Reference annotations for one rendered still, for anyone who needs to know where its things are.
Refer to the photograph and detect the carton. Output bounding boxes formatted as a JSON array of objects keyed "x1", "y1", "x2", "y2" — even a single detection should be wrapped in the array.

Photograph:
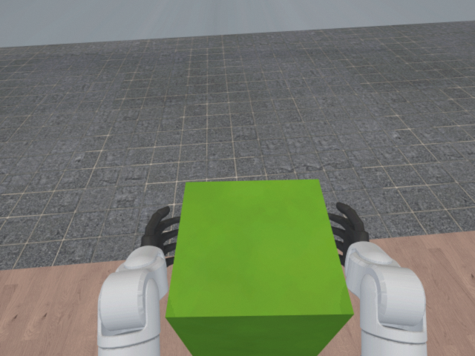
[{"x1": 166, "y1": 179, "x2": 354, "y2": 356}]

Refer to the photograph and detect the right robot hand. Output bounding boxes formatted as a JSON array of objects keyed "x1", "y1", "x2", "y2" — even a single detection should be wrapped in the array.
[{"x1": 328, "y1": 202, "x2": 369, "y2": 266}]

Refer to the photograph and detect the robot right forearm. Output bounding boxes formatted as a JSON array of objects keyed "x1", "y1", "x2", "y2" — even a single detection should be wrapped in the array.
[{"x1": 344, "y1": 241, "x2": 428, "y2": 356}]

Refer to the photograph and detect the robot left forearm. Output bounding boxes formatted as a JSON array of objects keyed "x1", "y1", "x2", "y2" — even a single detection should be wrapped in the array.
[{"x1": 97, "y1": 245, "x2": 168, "y2": 356}]

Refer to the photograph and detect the left robot hand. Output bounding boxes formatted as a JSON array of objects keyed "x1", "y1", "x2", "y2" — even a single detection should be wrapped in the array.
[{"x1": 140, "y1": 206, "x2": 180, "y2": 267}]

